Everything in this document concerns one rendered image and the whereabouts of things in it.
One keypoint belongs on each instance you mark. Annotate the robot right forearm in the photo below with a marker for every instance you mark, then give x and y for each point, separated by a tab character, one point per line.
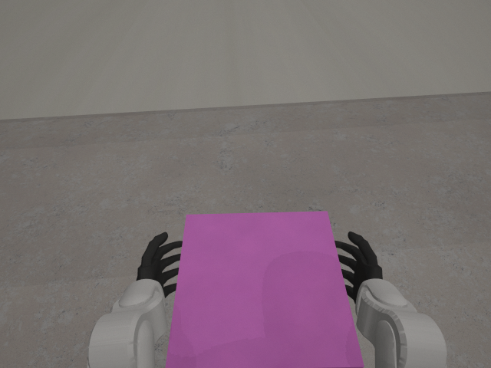
402	338

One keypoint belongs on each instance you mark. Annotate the robot right hand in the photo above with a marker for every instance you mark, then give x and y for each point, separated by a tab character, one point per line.
365	267

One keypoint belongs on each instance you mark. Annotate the robot left hand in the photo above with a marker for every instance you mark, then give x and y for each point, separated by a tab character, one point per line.
152	265

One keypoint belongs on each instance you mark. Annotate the robot left forearm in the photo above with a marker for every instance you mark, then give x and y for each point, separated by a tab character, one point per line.
125	337

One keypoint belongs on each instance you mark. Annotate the carton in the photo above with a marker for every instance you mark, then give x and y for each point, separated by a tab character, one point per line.
261	290

